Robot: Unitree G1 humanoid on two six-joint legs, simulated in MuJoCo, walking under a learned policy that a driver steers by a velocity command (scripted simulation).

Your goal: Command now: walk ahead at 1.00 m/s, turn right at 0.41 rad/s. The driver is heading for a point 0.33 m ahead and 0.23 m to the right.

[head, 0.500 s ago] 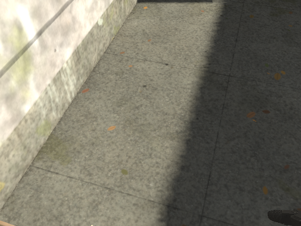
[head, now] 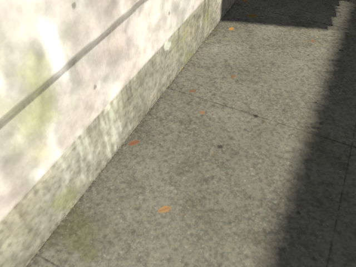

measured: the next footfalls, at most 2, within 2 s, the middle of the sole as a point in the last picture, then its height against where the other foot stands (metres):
right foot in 0.08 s outside the picture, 0.16 m lower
left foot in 0.44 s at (184, 239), level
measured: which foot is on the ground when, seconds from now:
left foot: down 0.00-0.06, up 0.08-0.42, down 0.44-1.00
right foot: up 0.00-0.06, down 0.08-0.42, up 0.44-0.88, down 0.90-1.00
